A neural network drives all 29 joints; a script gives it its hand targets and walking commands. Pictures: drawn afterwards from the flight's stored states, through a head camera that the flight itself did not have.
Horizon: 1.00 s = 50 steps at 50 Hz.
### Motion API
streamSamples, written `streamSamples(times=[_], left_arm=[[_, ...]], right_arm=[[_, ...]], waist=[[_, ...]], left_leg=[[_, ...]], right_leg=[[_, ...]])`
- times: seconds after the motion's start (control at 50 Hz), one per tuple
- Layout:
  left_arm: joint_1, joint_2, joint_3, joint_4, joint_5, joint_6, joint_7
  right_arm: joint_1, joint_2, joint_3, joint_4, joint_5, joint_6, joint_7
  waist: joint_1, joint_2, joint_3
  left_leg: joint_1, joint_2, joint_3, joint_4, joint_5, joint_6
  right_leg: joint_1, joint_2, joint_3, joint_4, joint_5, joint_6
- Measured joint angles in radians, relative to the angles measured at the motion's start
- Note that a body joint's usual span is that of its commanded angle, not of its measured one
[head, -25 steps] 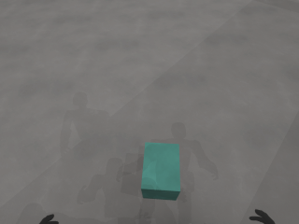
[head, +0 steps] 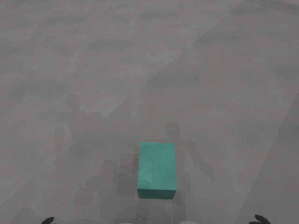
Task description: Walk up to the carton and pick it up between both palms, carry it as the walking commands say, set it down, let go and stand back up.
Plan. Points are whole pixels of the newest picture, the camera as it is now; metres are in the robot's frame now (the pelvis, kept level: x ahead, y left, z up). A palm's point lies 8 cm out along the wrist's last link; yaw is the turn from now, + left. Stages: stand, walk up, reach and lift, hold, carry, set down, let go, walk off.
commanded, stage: walk up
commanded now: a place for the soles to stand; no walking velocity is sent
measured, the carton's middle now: (156, 171) +0.45 -0.02 -0.65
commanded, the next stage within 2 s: reach and lift in 0.60 s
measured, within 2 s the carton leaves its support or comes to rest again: neither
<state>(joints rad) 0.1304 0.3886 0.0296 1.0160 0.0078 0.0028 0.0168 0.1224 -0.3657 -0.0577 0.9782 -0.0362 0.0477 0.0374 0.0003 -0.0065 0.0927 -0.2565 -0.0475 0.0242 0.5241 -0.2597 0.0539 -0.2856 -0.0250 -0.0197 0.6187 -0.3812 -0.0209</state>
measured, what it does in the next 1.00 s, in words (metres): stands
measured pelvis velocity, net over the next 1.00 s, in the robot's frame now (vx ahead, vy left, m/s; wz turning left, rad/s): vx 0.00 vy -0.02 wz -0.02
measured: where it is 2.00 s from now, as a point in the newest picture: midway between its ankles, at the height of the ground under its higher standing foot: outside the picture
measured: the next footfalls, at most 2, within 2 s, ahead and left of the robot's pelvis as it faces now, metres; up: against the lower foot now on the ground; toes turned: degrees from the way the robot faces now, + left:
none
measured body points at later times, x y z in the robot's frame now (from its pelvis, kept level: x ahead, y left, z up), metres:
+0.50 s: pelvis +0.01 +0.00 +0.01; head +0.03 +0.00 +0.46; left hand +0.12 +0.30 -0.11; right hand +0.12 -0.30 -0.11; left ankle +0.01 +0.09 -0.73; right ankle +0.00 -0.12 -0.73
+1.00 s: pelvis +0.00 -0.02 -0.02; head +0.10 -0.02 +0.41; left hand +0.19 +0.25 -0.13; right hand +0.20 -0.28 -0.13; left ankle +0.01 +0.09 -0.73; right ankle +0.00 -0.12 -0.73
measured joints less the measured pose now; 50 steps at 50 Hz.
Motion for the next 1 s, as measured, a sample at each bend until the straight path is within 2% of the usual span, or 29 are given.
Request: streamSamples(times=[0.02,0.04,0.1,0.34,0.62,0.7,0.78,0.88,1.0], left_arm=[[0.009,0.005,0.000,-0.003,0.001,-0.006,0.000],[0.014,0.004,0.003,-0.001,0.001,-0.010,0.002],[0.021,-0.009,-0.005,0.009,0.007,-0.018,0.006],[-0.034,-0.024,-0.034,0.029,-0.003,-0.025,-0.007],[-0.041,-0.029,-0.025,0.055,0.002,-0.024,-0.009],[-0.045,-0.055,0.062,-0.203,0.032,0.125,-0.033],[-0.091,-0.076,0.077,-0.373,0.049,0.206,-0.060],[-0.082,-0.119,0.101,-0.427,0.081,0.229,-0.078],[-0.125,-0.141,0.111,-0.427,0.074,0.234,-0.087]], right_arm=[[-0.002,0.002,0.002,-0.007,0.004,-0.001,-0.003],[-0.009,0.000,0.003,-0.012,0.008,-0.002,-0.007],[-0.025,-0.006,0.003,-0.021,0.022,-0.006,-0.016],[-0.054,0.026,0.032,0.032,0.021,-0.037,-0.015],[-0.057,0.002,0.028,0.074,0.021,-0.045,-0.020],[-0.018,0.013,-0.024,-0.169,0.012,0.087,0.024],[-0.058,0.039,-0.070,-0.313,-0.017,0.167,0.051],[-0.079,0.081,-0.088,-0.398,-0.034,0.185,0.042],[-0.126,0.115,-0.071,-0.392,-0.010,0.187,0.009]], waist=[[0.005,-0.007,-0.002],[0.010,-0.003,0.003],[0.006,0.029,0.015],[0.013,0.013,-0.024],[0.004,0.007,-0.027],[0.026,0.012,0.021],[0.027,0.028,0.095],[0.020,0.028,0.080],[0.027,0.011,0.051]], left_leg=[[-0.005,-0.003,0.010,0.008,-0.006,-0.002],[-0.009,0.001,0.017,0.021,-0.014,-0.005],[0.003,0.016,0.011,0.024,-0.009,-0.012],[0.091,0.005,0.015,-0.130,0.051,-0.008],[0.113,0.011,0.025,-0.167,0.066,-0.009],[0.009,0.024,0.028,-0.032,0.011,-0.014],[-0.050,0.037,0.015,0.044,-0.012,-0.016],[-0.107,0.043,0.015,0.107,-0.046,-0.027],[-0.223,0.050,0.004,0.235,-0.111,-0.042]], right_leg=[[0.019,-0.004,-0.001,-0.035,0.073,-0.006],[0.025,-0.001,0.002,-0.048,0.108,0.003],[0.050,0.013,-0.002,-0.069,0.092,0.019],[0.124,0.006,0.006,-0.198,0.145,0.027],[0.144,0.012,0.016,-0.242,0.167,0.028],[0.049,0.023,0.018,-0.127,0.126,0.026],[0.004,0.034,0.004,-0.074,0.111,0.019],[-0.059,0.039,0.003,-0.001,0.070,0.011],[-0.176,0.043,-0.009,0.138,-0.004,-0.001]])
